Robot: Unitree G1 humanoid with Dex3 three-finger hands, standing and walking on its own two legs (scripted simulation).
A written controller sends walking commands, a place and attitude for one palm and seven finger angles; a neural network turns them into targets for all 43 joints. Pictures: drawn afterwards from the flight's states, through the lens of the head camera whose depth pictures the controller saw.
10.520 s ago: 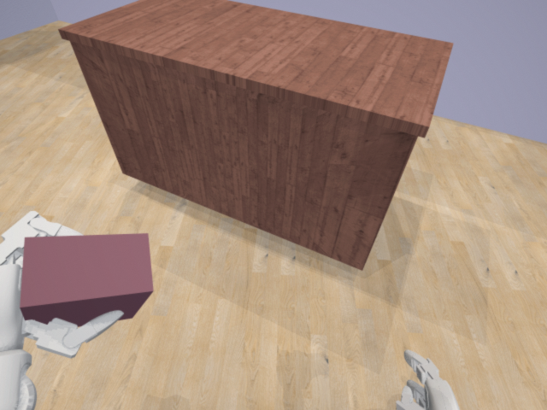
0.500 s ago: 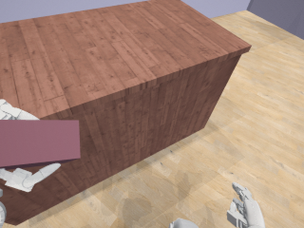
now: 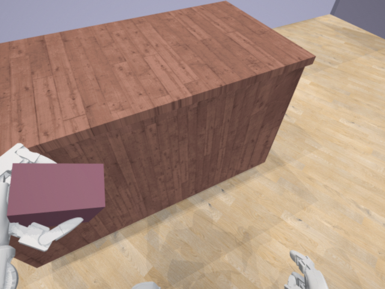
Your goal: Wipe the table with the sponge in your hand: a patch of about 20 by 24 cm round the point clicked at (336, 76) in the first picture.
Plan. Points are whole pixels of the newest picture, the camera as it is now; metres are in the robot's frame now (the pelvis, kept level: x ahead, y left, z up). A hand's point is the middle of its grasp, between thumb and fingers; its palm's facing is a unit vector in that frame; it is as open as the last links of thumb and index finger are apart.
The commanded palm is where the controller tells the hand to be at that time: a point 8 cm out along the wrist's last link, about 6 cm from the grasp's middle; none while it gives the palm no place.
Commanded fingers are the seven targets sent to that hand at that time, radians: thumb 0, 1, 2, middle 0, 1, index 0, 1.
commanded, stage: take the last steps up to it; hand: left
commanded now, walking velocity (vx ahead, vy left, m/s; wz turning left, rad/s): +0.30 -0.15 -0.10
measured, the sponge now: (70, 197) +0.23 +0.20 +0.14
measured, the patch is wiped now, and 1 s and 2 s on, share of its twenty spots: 0.00 0.00 0.00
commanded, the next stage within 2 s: none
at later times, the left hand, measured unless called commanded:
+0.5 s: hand (125, 159) +0.30 +0.13 +0.15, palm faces +0.32 -0.82 -0.48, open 10.5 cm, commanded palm +0.23 +0.18 +0.17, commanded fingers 0.00 0.10 1.30 -1.20 -1.60 -1.20 -1.60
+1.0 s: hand (194, 121) +0.38 +0.02 +0.16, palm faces +0.27 -0.83 -0.48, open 10.5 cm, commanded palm +0.33 +0.07 +0.17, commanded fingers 0.00 0.10 1.30 -1.20 -1.60 -1.20 -1.60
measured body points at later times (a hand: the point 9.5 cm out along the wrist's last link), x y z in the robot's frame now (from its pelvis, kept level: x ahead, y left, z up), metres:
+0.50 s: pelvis +0.05 -0.09 -0.03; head +0.10 -0.10 +0.42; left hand +0.28 +0.17 +0.18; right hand +0.21 -0.29 -0.14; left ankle +0.01 +0.08 -0.69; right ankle +0.10 -0.20 -0.74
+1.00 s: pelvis +0.15 -0.20 -0.01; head +0.19 -0.20 +0.44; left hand +0.36 +0.06 +0.19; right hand +0.30 -0.41 -0.10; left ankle +0.14 -0.02 -0.74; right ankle +0.19 -0.33 -0.73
